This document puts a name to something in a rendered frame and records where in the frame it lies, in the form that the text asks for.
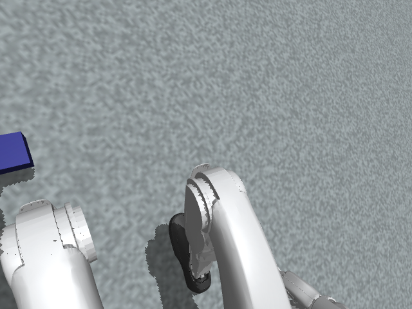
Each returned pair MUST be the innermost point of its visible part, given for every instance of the carton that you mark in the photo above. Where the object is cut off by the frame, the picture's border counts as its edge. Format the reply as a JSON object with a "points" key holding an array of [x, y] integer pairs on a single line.
{"points": [[14, 153]]}

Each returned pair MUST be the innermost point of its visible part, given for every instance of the right robot arm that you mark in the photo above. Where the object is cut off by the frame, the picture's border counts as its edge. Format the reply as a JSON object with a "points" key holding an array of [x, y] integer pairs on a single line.
{"points": [[327, 302]]}

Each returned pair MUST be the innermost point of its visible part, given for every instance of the right robot foot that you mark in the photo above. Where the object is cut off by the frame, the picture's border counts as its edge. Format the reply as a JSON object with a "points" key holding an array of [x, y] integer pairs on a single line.
{"points": [[180, 246]]}

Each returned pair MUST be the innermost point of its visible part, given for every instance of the right robot hand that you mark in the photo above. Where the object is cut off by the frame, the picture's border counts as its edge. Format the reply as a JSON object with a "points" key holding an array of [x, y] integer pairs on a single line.
{"points": [[303, 294]]}

